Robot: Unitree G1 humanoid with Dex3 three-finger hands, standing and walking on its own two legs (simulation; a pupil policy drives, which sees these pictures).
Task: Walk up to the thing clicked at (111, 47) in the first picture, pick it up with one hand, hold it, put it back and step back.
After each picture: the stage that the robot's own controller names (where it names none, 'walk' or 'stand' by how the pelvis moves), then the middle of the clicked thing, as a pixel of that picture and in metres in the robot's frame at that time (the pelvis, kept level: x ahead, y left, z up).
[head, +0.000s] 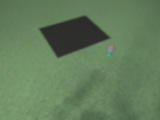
stand; (109, 50) +1.33 -0.33 -0.72
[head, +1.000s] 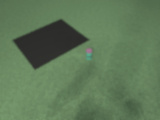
walk; (88, 54) +1.24 +0.02 -0.70
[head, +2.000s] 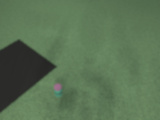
walk; (58, 90) +0.74 +0.22 -0.70
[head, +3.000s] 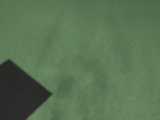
walk; out of the picture +0.43 +0.18 -0.70
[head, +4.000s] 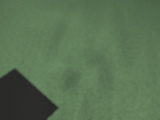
stand; out of the picture +0.31 +0.15 -0.72
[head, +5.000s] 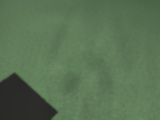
stand; out of the picture +0.30 +0.16 -0.72
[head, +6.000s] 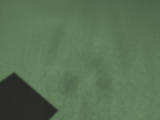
stand; out of the picture +0.32 +0.15 -0.72
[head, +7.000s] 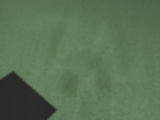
stand; out of the picture +0.31 +0.16 -0.72
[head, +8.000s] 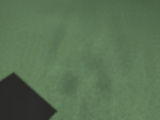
stand; out of the picture +0.31 +0.16 -0.72
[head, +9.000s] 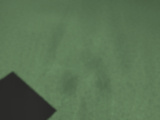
stand; out of the picture +0.31 +0.16 -0.72
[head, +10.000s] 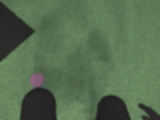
go down; (38, 82) +0.37 +0.19 -0.39
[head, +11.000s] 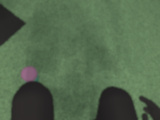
go down; (30, 76) +0.39 +0.22 -0.31
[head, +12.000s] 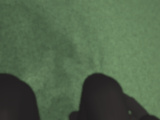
close in; out of the picture +0.35 +0.26 -0.22
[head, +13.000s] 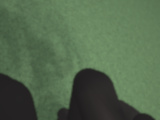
close; out of the picture +0.35 +0.26 -0.21
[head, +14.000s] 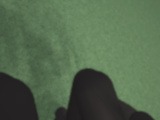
lift; out of the picture +0.35 +0.27 -0.21
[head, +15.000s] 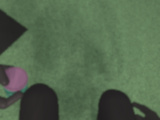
lift; (15, 84) +0.31 +0.24 -0.07
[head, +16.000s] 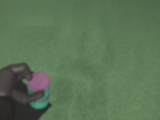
hold; (39, 90) +0.33 +0.14 +0.04
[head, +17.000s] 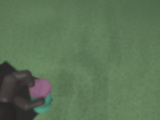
hold; (41, 96) +0.32 +0.15 +0.00
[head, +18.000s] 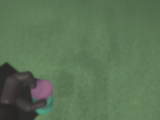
hold; (43, 97) +0.31 +0.14 +0.00
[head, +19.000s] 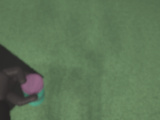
crouch; (34, 90) +0.34 +0.16 -0.06
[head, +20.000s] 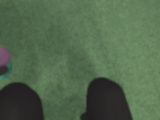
lower; (0, 63) +0.40 +0.23 -0.14
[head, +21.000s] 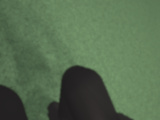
lower; out of the picture +0.41 +0.27 -0.22
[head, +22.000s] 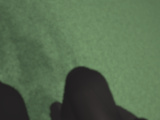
lower; out of the picture +0.40 +0.28 -0.22
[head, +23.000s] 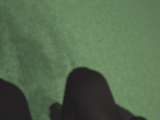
lower; out of the picture +0.39 +0.28 -0.22
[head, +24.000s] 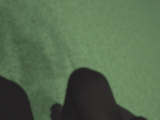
lower; out of the picture +0.38 +0.28 -0.22
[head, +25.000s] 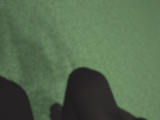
withdraw; out of the picture +0.36 +0.25 -0.22
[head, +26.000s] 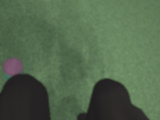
stand; (12, 70) +0.38 +0.23 -0.26
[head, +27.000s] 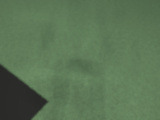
stand; out of the picture +0.33 +0.14 -0.64
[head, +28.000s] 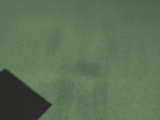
stand; out of the picture +0.35 +0.16 -0.66
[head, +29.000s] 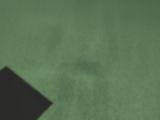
stand; out of the picture +0.35 +0.15 -0.67
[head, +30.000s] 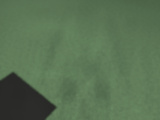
stand; out of the picture +0.37 +0.15 -0.72
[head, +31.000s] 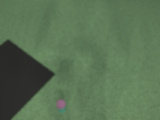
walk; (61, 106) +0.46 +0.15 -0.70
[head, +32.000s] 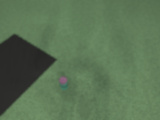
walk; (63, 83) +0.72 +0.18 -0.70
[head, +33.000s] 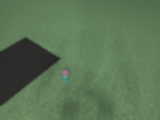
stand; (65, 76) +0.97 +0.19 -0.71
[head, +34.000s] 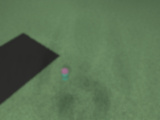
stand; (65, 74) +0.94 +0.16 -0.72
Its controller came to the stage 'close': yes
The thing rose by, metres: 0.70
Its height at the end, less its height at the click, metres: +0.00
